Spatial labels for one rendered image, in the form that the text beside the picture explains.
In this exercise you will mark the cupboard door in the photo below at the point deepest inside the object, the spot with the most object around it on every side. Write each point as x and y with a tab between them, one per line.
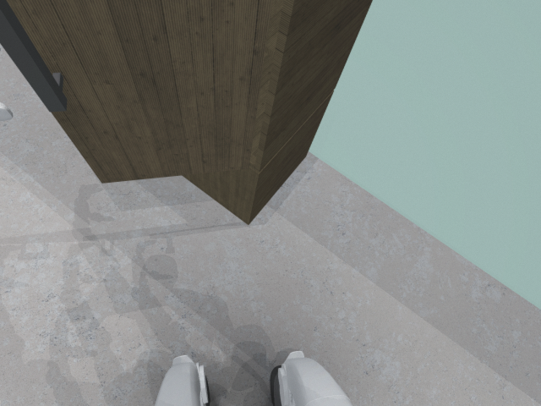
155	88

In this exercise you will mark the left robot thigh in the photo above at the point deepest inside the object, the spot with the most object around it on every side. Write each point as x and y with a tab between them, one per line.
183	385

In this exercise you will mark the handle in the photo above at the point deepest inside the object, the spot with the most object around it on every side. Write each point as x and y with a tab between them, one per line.
17	44

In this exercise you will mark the right robot thigh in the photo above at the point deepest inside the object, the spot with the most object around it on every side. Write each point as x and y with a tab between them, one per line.
304	382

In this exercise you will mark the robot thigh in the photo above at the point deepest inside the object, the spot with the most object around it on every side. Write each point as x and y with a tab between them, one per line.
183	385
304	382

